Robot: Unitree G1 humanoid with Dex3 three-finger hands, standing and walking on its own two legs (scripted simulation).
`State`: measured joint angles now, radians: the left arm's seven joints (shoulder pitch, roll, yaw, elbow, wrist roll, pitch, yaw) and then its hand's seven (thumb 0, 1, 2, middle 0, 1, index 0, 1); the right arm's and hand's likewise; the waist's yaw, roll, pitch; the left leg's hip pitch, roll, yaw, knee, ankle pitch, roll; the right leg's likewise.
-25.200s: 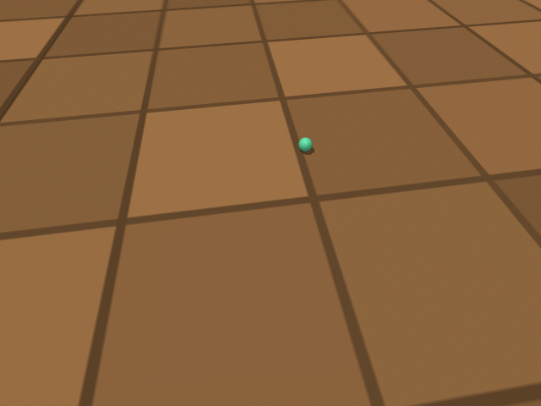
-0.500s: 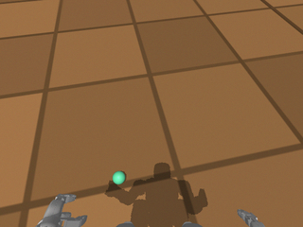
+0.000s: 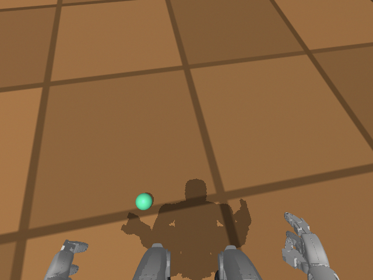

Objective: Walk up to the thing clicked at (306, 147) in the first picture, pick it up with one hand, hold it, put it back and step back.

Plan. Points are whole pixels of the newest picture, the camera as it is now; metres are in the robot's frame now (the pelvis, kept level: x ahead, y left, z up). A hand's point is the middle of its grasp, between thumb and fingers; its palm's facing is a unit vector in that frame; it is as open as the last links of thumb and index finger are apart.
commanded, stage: rise first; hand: left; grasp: from above
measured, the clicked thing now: (143, 201) +0.44 +0.22 -0.64
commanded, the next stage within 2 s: approach in 1.96 s
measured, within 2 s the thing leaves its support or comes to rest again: neither
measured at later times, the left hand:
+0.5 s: hand (105, 239) +0.23 +0.27 -0.31, palm faces -0.43 -0.48 -0.77, open 14.0 cm
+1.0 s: hand (117, 216) +0.32 +0.28 -0.44, palm faces -0.47 -0.13 -0.87, open 14.0 cm
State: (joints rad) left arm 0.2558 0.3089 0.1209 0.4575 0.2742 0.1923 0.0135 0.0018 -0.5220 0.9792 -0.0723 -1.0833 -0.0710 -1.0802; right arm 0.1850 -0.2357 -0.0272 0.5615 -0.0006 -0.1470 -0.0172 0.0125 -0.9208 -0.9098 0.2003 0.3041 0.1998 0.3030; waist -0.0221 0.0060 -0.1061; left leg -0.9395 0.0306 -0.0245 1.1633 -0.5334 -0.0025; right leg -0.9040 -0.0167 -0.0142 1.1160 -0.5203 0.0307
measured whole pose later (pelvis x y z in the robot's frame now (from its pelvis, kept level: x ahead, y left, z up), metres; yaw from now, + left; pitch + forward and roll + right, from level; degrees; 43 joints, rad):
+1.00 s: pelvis -0.09 -0.01 -0.29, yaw -4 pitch +33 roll -5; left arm -0.67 0.65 0.12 1.14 1.10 -0.26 0.25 0.00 -0.51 1.02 -0.10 -1.01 -0.09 -1.02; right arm 0.16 -0.29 -0.03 0.76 -0.06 -0.06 0.08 0.01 -0.89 -0.90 0.20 0.30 0.20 0.30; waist -0.11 0.00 -0.11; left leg -2.13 0.02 -0.11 2.21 -0.66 -0.02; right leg -2.08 0.00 -0.04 2.15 -0.66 0.03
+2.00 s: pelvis -0.07 -0.01 -0.34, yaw -6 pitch +34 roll -7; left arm -0.88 0.74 0.14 1.38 1.26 -0.24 0.40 0.01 -0.54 1.02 -0.09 -1.01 -0.08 -1.01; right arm 0.13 -0.27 0.03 0.76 -0.14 -0.04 0.14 0.00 -0.91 -0.91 0.20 0.30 0.20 0.30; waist -0.20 -0.02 -0.04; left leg -2.28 0.01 -0.14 2.39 -0.71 -0.02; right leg -2.22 0.01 -0.05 2.31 -0.69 0.04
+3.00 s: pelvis -0.08 +0.00 -0.36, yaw -7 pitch +32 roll -8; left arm -0.88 0.71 0.05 1.30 1.25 -0.27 0.41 0.00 -0.51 0.97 -0.09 -1.08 -0.10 -1.06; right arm 0.13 -0.29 0.05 0.75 -0.15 -0.03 0.14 0.00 -0.91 -0.90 0.20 0.30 0.20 0.30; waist -0.21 -0.05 -0.01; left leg -2.32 0.00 -0.15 2.44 -0.69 -0.02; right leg -2.23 0.01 -0.06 2.35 -0.68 0.04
